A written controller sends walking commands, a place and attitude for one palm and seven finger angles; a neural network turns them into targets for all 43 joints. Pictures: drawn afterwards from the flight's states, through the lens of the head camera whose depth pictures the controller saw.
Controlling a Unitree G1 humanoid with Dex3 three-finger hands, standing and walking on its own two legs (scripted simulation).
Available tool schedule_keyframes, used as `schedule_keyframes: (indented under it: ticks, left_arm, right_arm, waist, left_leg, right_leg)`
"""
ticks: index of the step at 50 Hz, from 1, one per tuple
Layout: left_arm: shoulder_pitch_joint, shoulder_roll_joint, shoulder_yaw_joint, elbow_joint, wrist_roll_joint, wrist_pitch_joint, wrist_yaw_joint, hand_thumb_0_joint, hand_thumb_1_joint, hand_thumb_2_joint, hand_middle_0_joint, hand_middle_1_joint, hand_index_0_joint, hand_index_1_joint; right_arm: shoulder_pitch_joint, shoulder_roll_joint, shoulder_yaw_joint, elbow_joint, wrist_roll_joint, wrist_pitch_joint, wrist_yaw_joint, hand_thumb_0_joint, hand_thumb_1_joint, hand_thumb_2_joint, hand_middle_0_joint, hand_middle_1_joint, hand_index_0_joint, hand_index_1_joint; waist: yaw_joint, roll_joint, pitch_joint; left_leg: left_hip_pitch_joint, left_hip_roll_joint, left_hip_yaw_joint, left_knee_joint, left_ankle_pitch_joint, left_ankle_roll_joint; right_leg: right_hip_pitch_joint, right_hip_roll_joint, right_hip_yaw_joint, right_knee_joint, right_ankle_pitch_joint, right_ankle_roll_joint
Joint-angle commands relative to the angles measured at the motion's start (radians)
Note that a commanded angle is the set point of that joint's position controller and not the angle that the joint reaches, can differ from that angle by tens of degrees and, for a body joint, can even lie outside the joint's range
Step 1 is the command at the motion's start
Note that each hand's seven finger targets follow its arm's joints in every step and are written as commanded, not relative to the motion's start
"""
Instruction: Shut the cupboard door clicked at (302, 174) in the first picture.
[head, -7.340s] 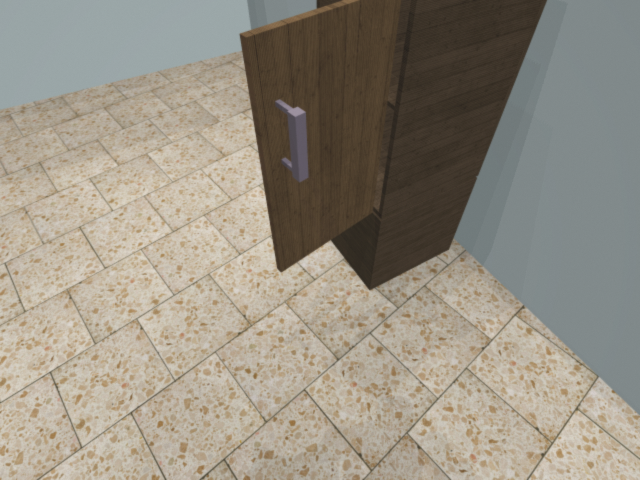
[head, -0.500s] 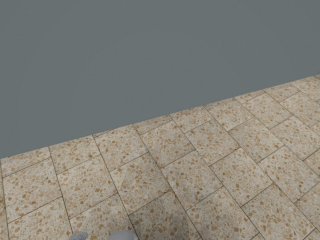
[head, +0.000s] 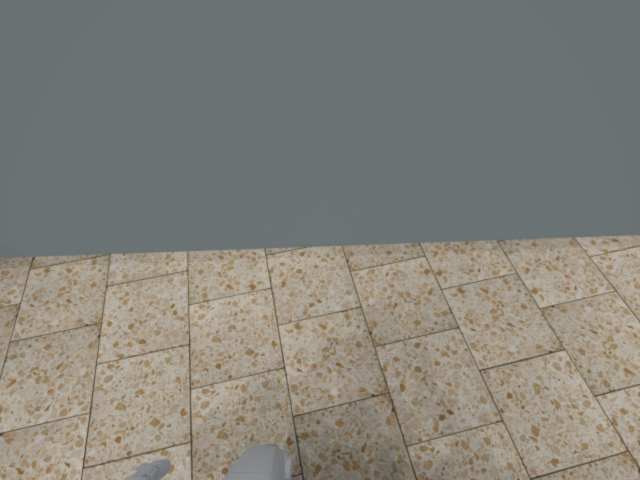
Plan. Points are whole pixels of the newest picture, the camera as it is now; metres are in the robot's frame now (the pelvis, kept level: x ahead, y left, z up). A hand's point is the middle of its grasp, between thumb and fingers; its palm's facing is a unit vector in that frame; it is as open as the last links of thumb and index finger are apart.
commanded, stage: walk to a spot facing it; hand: left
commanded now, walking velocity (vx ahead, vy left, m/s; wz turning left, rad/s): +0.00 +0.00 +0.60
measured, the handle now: out of the picture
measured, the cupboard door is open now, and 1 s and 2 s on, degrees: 100 100 100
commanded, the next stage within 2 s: none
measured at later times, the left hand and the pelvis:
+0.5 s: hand out of the picture +0.05 +0.24 -0.16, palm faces +0.31 -0.91 -0.27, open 7.4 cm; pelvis +0.01 +0.00 +0.00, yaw +18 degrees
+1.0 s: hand out of the picture -0.09 +0.20 -0.19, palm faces +0.62 -0.75 -0.21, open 7.4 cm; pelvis +0.04 +0.03 -0.01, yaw +38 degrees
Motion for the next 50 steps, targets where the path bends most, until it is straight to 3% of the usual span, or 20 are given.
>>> schedule_keyframes:
  ticks: [1,5,8,9,10,11,15,25,26,28,29,33,38,42,44,45,46,47,48,50]
  left_arm:
    - [0.036,0.18,0.04,-0.057,0.001,-0.033,0.013,0.0,0.9,0.9,-0.2,-0.3,-0.2,-0.3]
    - [0.098,0.227,0.054,-0.024,0.004,-0.031,0.01,0.0,0.9,0.9,-0.2,-0.3,-0.2,-0.3]
    - [0.06,0.22,0.059,-0.025,-0.006,-0.024,0.002,0.0,0.9,0.9,-0.2,-0.3,-0.2,-0.3]
    - [0.049,0.188,0.058,-0.048,-0.013,-0.017,-0.003,0.0,0.9,0.9,-0.2,-0.3,-0.2,-0.3]
    - [0.008,0.113,0.035,-0.095,-0.018,-0.011,-0.01,0.0,0.9,0.9,-0.2,-0.3,-0.2,-0.3]
    - [-0.05,0.138,0.033,-0.126,-0.006,-0.002,-0.005,0.0,0.9,0.9,-0.2,-0.3,-0.2,-0.3]
    - [-0.05,0.126,0.039,-0.06,-0.008,0.008,-0.012,0.0,0.9,0.9,-0.2,-0.3,-0.2,-0.3]
    - [0.01,0.12,0.037,-0.059,-0.017,-0.001,-0.009,0.0,0.9,0.9,-0.2,-0.3,-0.2,-0.3]
    - [0.065,0.144,0.045,-0.051,-0.016,-0.009,-0.004,0.0,0.9,0.9,-0.2,-0.3,-0.2,-0.3]
    - [0.095,0.293,0.072,-0.059,0.008,-0.022,0.009,0.0,0.9,0.9,-0.2,-0.3,-0.2,-0.3]
    - [0.059,0.281,0.061,-0.075,0.002,-0.02,0.011,0.0,0.9,0.9,-0.2,-0.3,-0.2,-0.3]
    - [-0.027,0.164,0.037,-0.082,-0.002,-0.032,0.01,0.0,0.9,0.9,-0.2,-0.3,-0.2,-0.3]
    - [0.112,0.211,0.054,-0.002,0.004,-0.059,-0.006,0.0,0.9,0.9,-0.2,-0.3,-0.2,-0.3]
    - [0.124,0.236,0.068,0.029,0.005,-0.066,-0.02,0.0,0.9,0.9,-0.2,-0.3,-0.2,-0.3]
    - [0.1,0.234,0.071,0.034,-0.003,-0.064,-0.028,0.0,0.9,0.9,-0.2,-0.3,-0.2,-0.3]
    - [0.074,0.205,0.067,0.019,-0.009,-0.062,-0.036,0.0,0.9,0.9,-0.2,-0.3,-0.2,-0.3]
    - [0.021,0.126,0.048,-0.042,-0.016,-0.06,-0.052,0.0,0.9,0.9,-0.2,-0.3,-0.2,-0.3]
    - [-0.13,0.129,0.034,-0.108,-0.002,-0.059,-0.051,0.0,0.9,0.9,-0.2,-0.3,-0.2,-0.3]
    - [-0.179,0.128,0.034,-0.111,-0.003,-0.059,-0.04,0.0,0.9,0.9,-0.2,-0.3,-0.2,-0.3]
    - [-0.12,0.124,0.039,-0.056,-0.001,-0.052,-0.048,0.0,0.9,0.9,-0.2,-0.3,-0.2,-0.3]
  right_arm:
    - [-0.09,-0.041,-0.001,-0.103,0.007,-0.035,0.011,0.0,-0.9,-0.9,0.2,0.3,0.2,0.3]
    - [-0.119,-0.033,0.012,-0.114,0.013,-0.048,0.011,0.0,-0.9,-0.9,0.2,0.3,0.2,0.3]
    - [-0.03,-0.073,0.003,-0.094,0.009,-0.058,0.007,0.0,-0.9,-0.9,0.2,0.3,0.2,0.3]
    - [0.038,-0.155,-0.017,-0.086,0.002,-0.067,0.002,0.0,-0.9,-0.9,0.2,0.3,0.2,0.3]
    - [0.122,-0.271,-0.046,-0.075,-0.006,-0.069,-0.007,0.0,-0.9,-0.9,0.2,0.3,0.2,0.3]
    - [0.175,-0.295,-0.047,-0.056,-0.006,-0.063,-0.015,0.0,-0.9,-0.9,0.2,0.3,0.2,0.3]
    - [0.027,-0.187,-0.017,-0.09,-0.005,-0.079,-0.042,0.0,-0.9,-0.9,0.2,0.3,0.2,0.3]
    - [-0.026,-0.19,-0.033,-0.098,-0.006,-0.058,-0.032,0.0,-0.9,-0.9,0.2,0.3,0.2,0.3]
    - [-0.049,-0.17,-0.03,-0.11,0.001,-0.056,-0.03,0.0,-0.9,-0.9,0.2,0.3,0.2,0.3]
    - [-0.06,-0.08,-0.02,-0.148,0.011,-0.057,-0.015,0.0,-0.9,-0.9,0.2,0.3,0.2,0.3]
    - [-0.042,-0.106,-0.024,-0.147,0.0,-0.051,-0.009,0.0,-0.9,-0.9,0.2,0.3,0.2,0.3]
    - [-0.04,-0.071,-0.017,-0.102,-0.003,-0.035,0.014,0.0,-0.9,-0.9,0.2,0.3,0.2,0.3]
    - [-0.164,-0.034,0.002,-0.122,-0.001,-0.058,0.036,0.0,-0.9,-0.9,0.2,0.3,0.2,0.3]
    - [-0.139,-0.03,0.014,-0.122,0.002,-0.082,0.034,0.0,-0.9,-0.9,0.2,0.3,0.2,0.3]
    - [-0.04,-0.056,0.009,-0.094,-0.004,-0.094,0.025,0.0,-0.9,-0.9,0.2,0.3,0.2,0.3]
    - [0.075,-0.127,-0.01,-0.064,-0.006,-0.1,0.015,0.0,-0.9,-0.9,0.2,0.3,0.2,0.3]
    - [0.231,-0.262,-0.046,-0.036,-0.02,-0.109,0.003,0.0,-0.9,-0.9,0.2,0.3,0.2,0.3]
    - [0.33,-0.297,-0.052,0.0,-0.012,-0.109,-0.016,0.0,-0.9,-0.9,0.2,0.3,0.2,0.3]
    - [0.315,-0.272,-0.04,-0.004,-0.011,-0.113,-0.024,0.0,-0.9,-0.9,0.2,0.3,0.2,0.3]
    - [0.159,-0.192,-0.017,-0.043,-0.009,-0.126,-0.034,0.0,-0.9,-0.9,0.2,0.3,0.2,0.3]
  waist:
    - [0.047,-0.212,-0.104]
    - [0.077,-0.231,-0.135]
    - [0.018,-0.181,-0.161]
    - [-0.024,0.006,-0.199]
    - [-0.073,0.307,-0.207]
    - [-0.09,0.19,-0.217]
    - [-0.007,0.142,-0.16]
    - [0.039,0.153,-0.145]
    - [0.07,0.098,-0.155]
    - [0.1,-0.317,-0.128]
    - [0.073,-0.248,-0.118]
    - [0.022,-0.26,-0.071]
    - [0.095,-0.187,-0.056]
    - [0.08,-0.196,-0.088]
    - [0.02,-0.151,-0.12]
    - [-0.049,-0.023,-0.165]
    - [-0.131,0.313,-0.215]
    - [-0.166,0.218,-0.183]
    - [-0.144,0.119,-0.17]
    - [-0.059,0.161,-0.062]
  left_leg:
    - [-0.002,0.025,0.068,-0.135,-0.02,-0.019]
    - [0.082,0.003,0.121,-0.356,-0.015,-0.004]
    - [0.308,0.008,0.109,-0.614,0.202,0.021]
    - [0.477,0.145,-0.063,-0.684,0.391,0.084]
    - [0.579,0.419,-0.418,-0.724,0.777,0.247]
    - [0.523,0.462,-0.424,-0.709,0.7,0.318]
    - [0.388,0.258,-0.256,-0.724,0.626,0.214]
    - [0.187,0.172,-0.319,-0.681,0.421,0.177]
    - [0.1,0.133,-0.307,-0.629,0.337,0.142]
    - [-0.118,-0.082,-0.028,-0.194,-0.142,0.007]
    - [-0.077,-0.026,-0.056,0.001,-0.148,0.021]
    - [-0.074,0.044,0.007,0.077,0.019,-0.006]
    - [-0.039,0.046,0.089,-0.244,0.007,-0.004]
    - [0.083,0.026,0.144,-0.452,0.021,0.019]
    - [0.307,-0.008,0.184,-0.603,0.117,0.039]
    - [0.547,0.053,0.083,-0.666,0.112,0.087]
    - [0.74,0.372,-0.411,-0.754,0.112,0.232]
    - [0.724,0.455,-0.516,-0.807,0.227,0.32]
    - [0.641,0.435,-0.513,-0.805,0.178,0.308]
    - [0.444,0.333,-0.355,-0.863,0.102,0.248]
  right_leg:
    - [0.152,-0.249,0.095,-0.187,0.527,-0.114]
    - [0.219,-0.282,0.075,-0.115,0.641,-0.111]
    - [0.088,-0.258,0.005,0.02,0.492,-0.03]
    - [-0.093,-0.199,-0.054,0.193,0.282,0.034]
    - [-0.355,-0.054,-0.059,0.437,-0.339,0.106]
    - [-0.369,-0.047,0.063,0.562,-0.364,0.084]
    - [-0.336,-0.028,0.128,0.6,-0.127,0.084]
    - [0.032,0.08,0.083,0.048,-0.034,0.061]
    - [0.162,0.055,0.103,-0.105,0.045,0.053]
    - [0.212,-0.389,0.519,-0.352,-0.003,-0.126]
    - [0.078,-0.411,0.475,-0.336,-0.017,-0.178]
    - [0.079,-0.247,0.179,-0.292,0.144,-0.105]
    - [0.204,-0.293,0.135,-0.307,0.102,-0.104]
    - [0.213,-0.313,0.08,-0.237,0.161,-0.088]
    - [0.099,-0.276,-0.016,-0.095,0.187,-0.034]
    - [-0.087,-0.234,-0.08,0.128,0.187,0.018]
    - [-0.425,-0.063,-0.136,0.48,-0.219,0.097]
    - [-0.577,-0.046,0.013,0.631,-0.299,0.076]
    - [-0.573,-0.069,0.084,0.694,-0.231,0.066]
    - [-0.512,-0.095,0.126,0.66,-0.087,0.071]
